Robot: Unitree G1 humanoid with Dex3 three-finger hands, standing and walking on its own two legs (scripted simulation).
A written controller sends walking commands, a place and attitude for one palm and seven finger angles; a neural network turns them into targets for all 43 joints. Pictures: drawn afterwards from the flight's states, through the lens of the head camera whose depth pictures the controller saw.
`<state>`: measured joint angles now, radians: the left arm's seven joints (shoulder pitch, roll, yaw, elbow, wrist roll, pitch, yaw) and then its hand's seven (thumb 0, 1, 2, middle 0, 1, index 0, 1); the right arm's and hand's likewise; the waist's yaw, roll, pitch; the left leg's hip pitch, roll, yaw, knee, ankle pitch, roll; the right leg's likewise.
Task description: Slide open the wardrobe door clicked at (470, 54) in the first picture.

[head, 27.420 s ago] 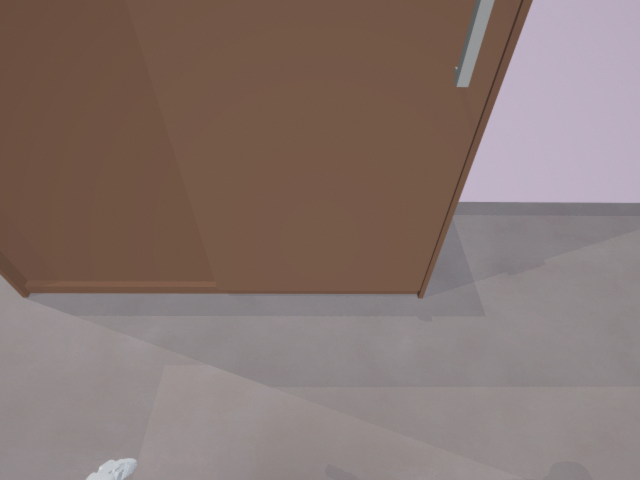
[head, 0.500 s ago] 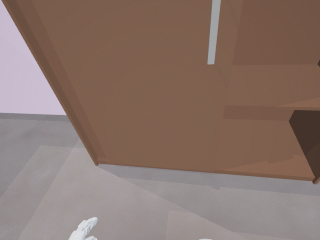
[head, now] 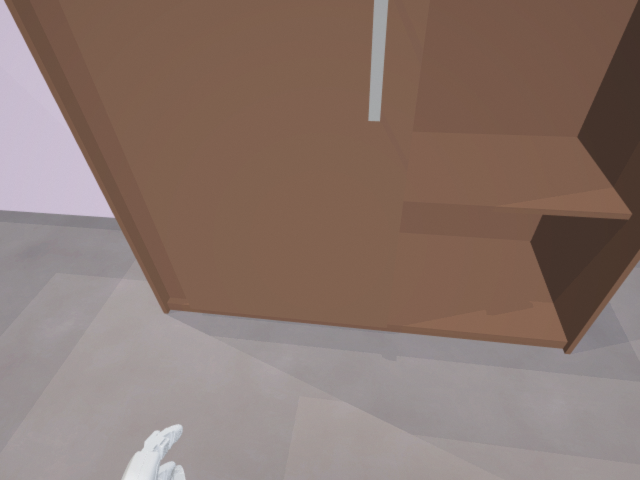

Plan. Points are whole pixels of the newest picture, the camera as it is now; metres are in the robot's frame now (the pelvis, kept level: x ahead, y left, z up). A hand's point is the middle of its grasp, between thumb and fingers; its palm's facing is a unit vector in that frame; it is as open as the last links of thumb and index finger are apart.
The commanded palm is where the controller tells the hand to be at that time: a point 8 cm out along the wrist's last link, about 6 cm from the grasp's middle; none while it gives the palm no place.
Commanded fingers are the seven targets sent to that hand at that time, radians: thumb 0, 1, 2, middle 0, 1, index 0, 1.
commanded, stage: stop stepping back and stand still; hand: right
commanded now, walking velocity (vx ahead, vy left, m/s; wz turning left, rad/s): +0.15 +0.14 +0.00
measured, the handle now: (378, 47) +0.82 -0.10 +0.25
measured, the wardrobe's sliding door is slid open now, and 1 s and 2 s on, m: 0.62 0.62 0.62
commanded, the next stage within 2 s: let the arm hang, fingers relaxed in 0.24 s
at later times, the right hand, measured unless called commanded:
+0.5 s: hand (530, 449) +0.20 -0.26 -0.06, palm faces +0.16 +0.91 -0.38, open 7.4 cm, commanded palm none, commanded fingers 0.00 -0.90 -0.90 0.20 0.30 0.20 0.30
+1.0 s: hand out of the picture +0.03 -0.21 -0.16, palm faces +0.01 +0.97 -0.23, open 7.3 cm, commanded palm none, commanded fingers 0.00 -0.90 -0.90 0.20 0.30 0.20 0.30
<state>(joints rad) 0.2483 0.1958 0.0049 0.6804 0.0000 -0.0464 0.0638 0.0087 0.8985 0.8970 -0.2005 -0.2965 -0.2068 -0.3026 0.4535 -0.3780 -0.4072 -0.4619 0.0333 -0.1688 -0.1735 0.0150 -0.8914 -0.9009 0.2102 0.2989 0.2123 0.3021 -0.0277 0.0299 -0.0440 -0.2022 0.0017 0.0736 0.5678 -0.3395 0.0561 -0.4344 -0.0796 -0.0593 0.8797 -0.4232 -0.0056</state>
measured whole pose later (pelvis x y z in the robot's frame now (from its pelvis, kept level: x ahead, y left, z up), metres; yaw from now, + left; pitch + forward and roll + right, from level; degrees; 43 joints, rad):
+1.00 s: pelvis +0.03 -0.02 +0.01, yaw -1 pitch -1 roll +0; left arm 0.27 0.16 0.00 1.10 0.02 0.02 0.02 0.00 0.91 0.90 -0.20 -0.30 -0.20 -0.30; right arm 0.27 -0.18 0.01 1.12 -0.01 0.00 -0.02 0.00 -0.92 -0.90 0.20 0.30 0.20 0.30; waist 0.01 -0.03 0.04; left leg -0.13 0.06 0.10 0.42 -0.26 -0.02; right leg -0.21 -0.03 -0.12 0.44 -0.21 -0.02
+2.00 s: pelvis +0.03 -0.06 +0.01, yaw +0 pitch -1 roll +0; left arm 0.27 0.14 0.01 1.13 0.02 0.00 0.03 0.00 0.91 0.90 -0.20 -0.30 -0.20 -0.30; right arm 0.27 -0.15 0.00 1.14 -0.02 0.00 -0.03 0.01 -0.91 -0.90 0.20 0.30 0.20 0.30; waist 0.01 0.01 0.05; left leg -0.14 0.10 0.06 0.40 -0.23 -0.07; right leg -0.20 0.02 -0.16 0.41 -0.20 -0.08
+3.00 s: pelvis +0.03 -0.06 +0.01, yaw +0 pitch -1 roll +0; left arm 0.26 0.14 0.01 1.14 0.02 0.00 0.03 0.00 0.91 0.90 -0.20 -0.30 -0.20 -0.30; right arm 0.27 -0.14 0.01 1.15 -0.02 0.00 -0.03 0.01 -0.91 -0.90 0.20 0.30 0.20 0.30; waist 0.01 0.01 0.05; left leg -0.13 0.10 0.06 0.39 -0.23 -0.07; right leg -0.19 0.01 -0.16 0.40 -0.20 -0.07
